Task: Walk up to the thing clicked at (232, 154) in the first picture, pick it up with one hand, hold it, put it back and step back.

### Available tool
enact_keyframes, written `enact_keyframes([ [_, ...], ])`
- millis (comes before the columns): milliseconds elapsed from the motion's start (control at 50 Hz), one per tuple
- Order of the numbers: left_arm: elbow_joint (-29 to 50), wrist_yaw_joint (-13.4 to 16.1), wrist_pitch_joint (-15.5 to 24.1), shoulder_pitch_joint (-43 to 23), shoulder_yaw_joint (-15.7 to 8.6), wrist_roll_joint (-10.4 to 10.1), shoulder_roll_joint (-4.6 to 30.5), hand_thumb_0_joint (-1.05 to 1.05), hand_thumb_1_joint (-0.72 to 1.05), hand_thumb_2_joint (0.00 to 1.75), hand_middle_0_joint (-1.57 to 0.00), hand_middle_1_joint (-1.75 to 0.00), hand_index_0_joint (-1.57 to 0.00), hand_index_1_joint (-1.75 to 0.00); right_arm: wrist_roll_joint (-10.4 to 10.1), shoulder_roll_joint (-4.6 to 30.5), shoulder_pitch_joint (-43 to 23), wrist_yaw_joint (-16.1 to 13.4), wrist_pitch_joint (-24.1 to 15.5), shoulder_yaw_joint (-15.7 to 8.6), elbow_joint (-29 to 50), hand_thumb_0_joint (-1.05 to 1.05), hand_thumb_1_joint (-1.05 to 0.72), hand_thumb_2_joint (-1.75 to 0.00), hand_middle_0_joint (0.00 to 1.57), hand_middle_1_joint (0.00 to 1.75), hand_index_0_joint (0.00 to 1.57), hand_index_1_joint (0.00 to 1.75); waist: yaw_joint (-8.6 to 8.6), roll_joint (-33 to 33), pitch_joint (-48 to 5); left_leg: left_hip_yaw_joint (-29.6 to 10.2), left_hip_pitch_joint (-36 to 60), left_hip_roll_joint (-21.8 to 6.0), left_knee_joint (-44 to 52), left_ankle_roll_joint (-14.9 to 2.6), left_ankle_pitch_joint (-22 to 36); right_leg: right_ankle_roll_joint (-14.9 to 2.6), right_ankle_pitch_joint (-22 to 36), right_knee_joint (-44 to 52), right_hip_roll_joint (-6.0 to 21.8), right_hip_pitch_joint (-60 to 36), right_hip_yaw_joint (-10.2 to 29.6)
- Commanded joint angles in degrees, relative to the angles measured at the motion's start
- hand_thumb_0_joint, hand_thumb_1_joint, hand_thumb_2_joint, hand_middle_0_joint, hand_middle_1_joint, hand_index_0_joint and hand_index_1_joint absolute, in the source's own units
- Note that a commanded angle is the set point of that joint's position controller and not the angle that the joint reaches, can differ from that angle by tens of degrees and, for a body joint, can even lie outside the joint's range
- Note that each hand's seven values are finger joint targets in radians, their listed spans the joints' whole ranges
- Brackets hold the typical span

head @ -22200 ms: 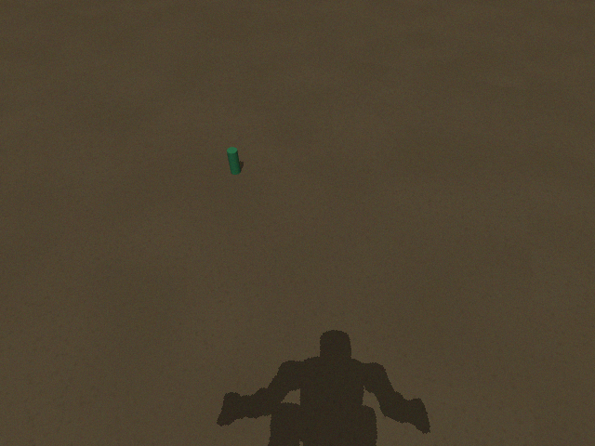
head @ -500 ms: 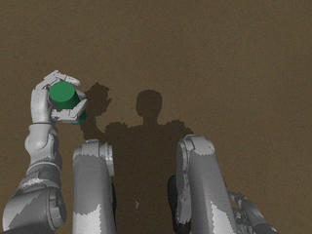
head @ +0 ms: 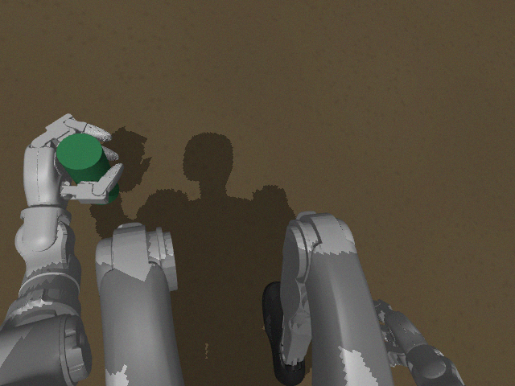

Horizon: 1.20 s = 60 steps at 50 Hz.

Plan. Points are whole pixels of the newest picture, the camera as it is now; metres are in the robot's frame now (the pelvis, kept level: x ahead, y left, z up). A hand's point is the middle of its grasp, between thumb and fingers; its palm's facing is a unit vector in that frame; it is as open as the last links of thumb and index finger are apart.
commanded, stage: lower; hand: left
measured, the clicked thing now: (92, 173) +0.41 +0.24 -0.10
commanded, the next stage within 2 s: loosen in 1.58 s
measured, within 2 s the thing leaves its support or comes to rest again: rests again in 1.44 s
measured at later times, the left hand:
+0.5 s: hand (107, 177) +0.42 +0.23 -0.14, palm faces +0.11 -0.99 +0.01, open 7.5 cm
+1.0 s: hand (109, 180) +0.42 +0.23 -0.18, palm faces +0.15 -0.99 +0.00, open 7.5 cm
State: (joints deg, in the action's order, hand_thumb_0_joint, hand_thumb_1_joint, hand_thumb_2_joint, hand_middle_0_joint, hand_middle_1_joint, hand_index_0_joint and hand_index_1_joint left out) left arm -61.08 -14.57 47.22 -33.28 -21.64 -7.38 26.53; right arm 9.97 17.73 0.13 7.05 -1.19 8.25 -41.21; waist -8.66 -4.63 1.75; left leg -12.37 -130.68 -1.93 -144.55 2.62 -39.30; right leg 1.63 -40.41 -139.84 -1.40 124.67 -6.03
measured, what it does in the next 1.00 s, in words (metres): stands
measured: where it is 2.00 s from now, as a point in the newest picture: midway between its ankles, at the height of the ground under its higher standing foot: (223, 360)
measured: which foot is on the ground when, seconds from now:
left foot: down 0.00-1.00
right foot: down 0.00-1.00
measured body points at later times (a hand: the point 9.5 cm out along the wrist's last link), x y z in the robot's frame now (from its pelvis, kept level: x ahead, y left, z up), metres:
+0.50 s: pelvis -0.01 +0.01 -0.01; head +0.22 +0.13 +0.35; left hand +0.41 +0.28 -0.14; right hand +0.14 -0.26 -0.08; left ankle +0.08 +0.14 -0.27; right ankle +0.10 -0.12 -0.27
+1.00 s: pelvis -0.01 +0.01 -0.02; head +0.22 +0.16 +0.33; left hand +0.41 +0.28 -0.18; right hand +0.13 -0.25 -0.07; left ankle +0.08 +0.14 -0.27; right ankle +0.10 -0.12 -0.27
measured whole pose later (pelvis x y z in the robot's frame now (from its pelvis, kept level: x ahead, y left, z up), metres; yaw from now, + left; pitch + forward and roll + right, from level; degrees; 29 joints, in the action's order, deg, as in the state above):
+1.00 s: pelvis -0.01 +0.01 -0.02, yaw -6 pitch +13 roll -15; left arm -79.2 -5.2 61.4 -34.6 -24.8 -6.5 41.8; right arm 19.0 20.7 -9.4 8.4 -0.4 26.1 -34.5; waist -14.2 -14.0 15.2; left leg -21.7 -127.4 -1.5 -152.1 2.3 -39.9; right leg 3.9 -37.3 -140.2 -4.6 118.5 -12.6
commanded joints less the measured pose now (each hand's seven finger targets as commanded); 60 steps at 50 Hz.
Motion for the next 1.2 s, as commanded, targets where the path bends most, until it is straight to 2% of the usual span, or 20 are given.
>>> enact_keyframes([
  [0,12.0,1.5,5.4,-15.8,-1.4,-1.4,8.8,0.0,0.51,1.28,-1.28,-1.39,-1.29,-1.38,0.7,14.9,5.3,-0.5,-0.1,-3.9,2.7,0.0,-0.89,-0.9,0.2,0.3,0.2,0.3,-1.27,16.3,-36.7,6.4,25.3,0.4,14.9,-2.13,7.3,-3.28,12.5,13.9,-2.3,-17.9,-4.9],
  [60,12.4,2.1,5.9,-16.1,-1.2,-0.9,10.1,0.0,0.53,1.28,-1.29,-1.4,-1.3,-1.39,1.0,15.3,4.6,-0.4,0.2,-3.3,3.0,0.0,-0.89,-0.9,0.2,0.3,0.2,0.3,-1.68,17.4,-36.4,5.8,25.7,0.3,14.9,-2.02,7.1,-3.31,12.5,13.6,-2.3,-17.6,-5.3],
  [100,11.2,2.4,6.1,-14.8,-0.4,-0.6,9.5,0.0,0.57,1.25,-1.3,-1.37,-1.3,-1.37,1.3,15.4,3.8,-0.4,0.5,-2.9,3.2,0.0,-0.9,-0.91,0.2,0.3,0.2,0.3,-2.04,17.2,-35.0,5.5,25.4,0.2,14.7,-1.93,7.3,-3.3,12.5,13.2,-2.4,-17.0,-5.6],
  [180,5.2,3.6,7.2,-14.9,-1.7,-0.9,10.9,0.0,0.55,1.25,-1.32,-1.38,-1.32,-1.38,1.9,16.0,2.6,-0.1,0.7,-0.8,3.9,0.0,-0.9,-0.91,0.2,0.3,0.2,0.3,-3.85,13.8,-31.1,4.7,22.0,0.1,13.3,-2.38,5.0,-2.87,11.1,13.6,-2.8,-17.9,-6.5],
  [200,4.8,3.6,7.8,-14.8,-0.9,-1.1,10.6,0.0,0.53,1.25,-1.32,-1.38,-1.32,-1.38,2.2,16.5,2.0,0.0,0.7,-0.4,4.3,0.0,-0.9,-0.9,0.2,0.3,0.2,0.3,-4.24,13.2,-30.7,4.4,21.8,0.1,12.9,-2.42,4.4,-2.78,10.8,13.8,-2.9,-18.0,-6.7],
  [280,4.1,3.8,10.5,-16.9,-2.5,-1.4,14.7,0.0,0.54,1.26,-1.32,-1.38,-1.32,-1.38,3.2,17.0,0.3,0.2,0.4,1.4,4.9,0.0,-0.9,-0.9,0.2,0.3,0.2,0.3,-4.42,13.5,-30.3,4.3,20.8,-0.1,11.6,-2.59,2.5,-2.51,9.5,13.9,-3.5,-20.0,-7.0],
  [460,-0.3,4.7,14.4,-15.1,-3.7,-0.5,18.7,0.0,0.54,1.24,-1.25,-1.33,-1.24,-1.33,5.6,19.6,-3.1,0.2,0.5,5.0,5.8,0.0,-0.9,-0.91,0.2,0.3,0.2,0.3,-5.71,20.2,-28.1,1.9,26.6,-0.9,12.1,-0.97,6.4,-2.94,13.0,11.2,-3.6,-19.3,-9.4],
  [480,-1.2,5.1,14.6,-15.1,-3.9,-0.4,19.1,0.0,0.53,1.25,-1.24,-1.34,-1.24,-1.34,5.9,19.8,-2.9,0.3,0.5,5.3,5.9,0.0,-0.9,-0.91,0.2,0.3,0.2,0.3,-6.45,20.0,-27.8,1.7,26.3,-0.9,11.8,-1.02,6.3,-2.81,13.2,11.3,-3.7,-20.2,-9.6],
  [500,-1.0,5.4,14.8,-14.3,-4.2,-0.4,19.1,0.0,0.54,1.24,-1.24,-1.33,-1.23,-1.33,6.0,19.9,-3.2,0.3,0.6,5.6,5.9,0.0,-0.9,-0.91,0.2,0.3,0.2,0.3,-6.08,20.3,-27.5,1.6,27.0,-1.0,11.9,-0.83,7.5,-2.89,14.1,11.0,-3.7,-20.3,-9.6],
  [520,-1.2,5.5,15.1,-14.9,-3.7,-0.4,19.1,0.0,0.53,1.24,-1.22,-1.32,-1.22,-1.33,6.4,20.1,-3.3,0.3,0.7,5.9,5.9,0.0,-0.9,-0.91,0.2,0.3,0.2,0.3,-6.75,20.4,-27.6,1.3,27.3,-1.1,11.6,-0.82,7.4,-2.73,14.3,11.1,-3.7,-20.3,-9.9],
  [580,-2.0,6.1,15.7,-14.5,-4.0,-0.4,20.2,0.0,0.51,1.23,-1.22,-1.31,-1.22,-1.32,7.0,20.5,-3.7,0.3,0.9,6.9,6.0,0.0,-0.9,-0.91,0.2,0.3,0.2,0.3,-7.12,20.0,-27.3,1.0,26.6,-1.1,10.6,-0.96,8.3,-2.51,15.6,11.3,-4.0,-22.2,-9.9],
  [660,-3.6,6.9,16.8,-15.3,-3.5,-0.4,20.9,0.0,0.53,1.24,-1.21,-1.32,-1.21,-1.32,7.7,21.3,-5.2,0.3,1.0,8.0,6.6,0.0,-0.9,-0.91,0.2,0.3,0.2,0.3,-8.67,20.2,-24.3,0.1,25.9,-1.2,10.7,-0.91,6.0,-2.39,14.1,11.2,-4.0,-20.8,-11.0],
  [700,-4.4,7.4,17.3,-14.7,-3.9,-0.2,21.4,0.0,0.52,1.24,-1.23,-1.32,-1.22,-1.33,8.0,21.5,-5.8,0.3,1.1,8.5,6.7,0.0,-0.9,-0.91,0.2,0.3,0.2,0.3,-8.47,20.0,-23.7,-0.3,26.4,-1.3,10.7,-0.74,6.7,-2.33,14.5,10.9,-4.1,-21.2,-11.3],
  [780,-6.6,8.4,18.0,-14.9,-3.9,-0.3,22.3,0.0,0.46,1.24,-1.23,-1.32,-1.22,-1.33,8.6,21.6,-6.4,0.4,1.1,9.9,7.3,0.0,-0.9,-0.91,0.2,0.3,0.2,0.3,-9.35,18.6,-23.2,-0.8,25.2,-1.4,9.7,-1.05,6.4,-2.05,14.8,11.3,-4.5,-22.5,-11.7],
  [920,-8.2,9.8,19.3,-15.1,-4.3,0.4,24.9,0.0,0.47,1.25,-1.24,-1.34,-1.24,-1.34,9.4,22.0,-8.0,0.2,1.0,11.5,8.2,0.0,-0.9,-0.91,0.2,0.3,0.2,0.3,-9.46,17.8,-20.3,-1.1,23.5,-1.7,9.3,-1.42,3.0,-1.92,12.5,11.9,-5.1,-22.0,-12.4],
  [940,-8.5,9.8,19.5,-15.0,-3.9,0.5,24.7,0.0,0.45,1.26,-1.24,-1.34,-1.24,-1.35,9.5,22.2,-8.3,0.2,0.9,11.5,8.2,0.0,-0.9,-0.91,0.2,0.3,0.2,0.3,-10.14,18.7,-19.8,-1.4,24.3,-1.8,9.6,-1.23,2.8,-1.95,12.3,11.6,-5.1,-21.3,-12.8],
  [1000,-9.0,10.1,19.7,-14.0,-3.7,0.9,24.7,0.0,0.46,1.27,-1.24,-1.36,-1.24,-1.36,9.7,22.7,-8.5,0.2,0.8,11.5,8.3,0.0,-0.9,-0.9,0.2,0.3,0.2,0.3,-10.06,20.4,-19.1,-2.1,25.9,-2.0,10.4,-0.77,3.4,-2.07,12.6,10.9,-5.2,-20.6,-13.5],
  [1020,-8.7,10.5,19.9,-15.1,-4.0,1.0,25.9,0.0,0.44,1.25,-1.25,-1.34,-1.24,-1.35,9.8,22.9,-8.5,0.3,0.8,11.8,8.5,0.0,-0.9,-0.9,0.2,0.3,0.2,0.3,-10.28,20.2,-18.7,-2.2,24.8,-2.0,10.4,-0.93,2.8,-2.13,12.2,11.0,-5.3,-20.7,-13.6],
  [1060,-8.8,11.1,20.2,-13.4,-4.1,1.1,25.6,0.0,0.44,1.25,-1.25,-1.34,-1.24,-1.35,10.0,22.8,-8.5,0.3,0.8,11.9,8.4,0.0,-0.9,-0.9,0.2,0.3,0.2,0.3,-9.95,20.4,-19.7,-2.3,26.2,-2.1,10.0,-0.72,4.9,-2.07,14.1,10.6,-5.4,-21.7,-13.7],
  [1180,-8.9,12.3,20.7,-13.7,-2.9,1.8,25.2,0.0,0.48,1.25,-1.23,-1.32,-1.23,-1.33,10.3,23.1,-8.6,0.5,0.9,12.4,8.5,0.0,-0.9,-0.91,0.2,0.3,0.2,0.3,-11.09,21.3,-18.2,-3.5,27.1,-2.3,10.6,-0.39,5.8,-2.04,14.9,10.3,-5.5,-21.0,-14.6],
])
